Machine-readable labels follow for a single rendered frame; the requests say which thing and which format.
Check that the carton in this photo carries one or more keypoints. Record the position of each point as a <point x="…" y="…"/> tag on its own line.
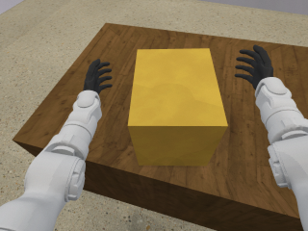
<point x="176" y="115"/>

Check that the left robot hand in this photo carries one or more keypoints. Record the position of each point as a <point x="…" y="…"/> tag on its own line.
<point x="93" y="81"/>

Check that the robot left forearm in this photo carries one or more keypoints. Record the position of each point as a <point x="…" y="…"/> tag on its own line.
<point x="77" y="133"/>

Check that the robot left upper arm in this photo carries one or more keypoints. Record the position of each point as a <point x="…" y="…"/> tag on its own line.
<point x="53" y="180"/>

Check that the robot right forearm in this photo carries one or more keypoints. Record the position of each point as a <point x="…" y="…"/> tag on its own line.
<point x="278" y="111"/>

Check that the right robot hand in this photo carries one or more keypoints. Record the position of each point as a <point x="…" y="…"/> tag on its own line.
<point x="261" y="66"/>

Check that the robot right upper arm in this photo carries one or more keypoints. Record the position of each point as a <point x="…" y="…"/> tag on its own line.
<point x="289" y="164"/>

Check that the pedestal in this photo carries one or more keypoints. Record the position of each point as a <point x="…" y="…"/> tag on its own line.
<point x="237" y="190"/>

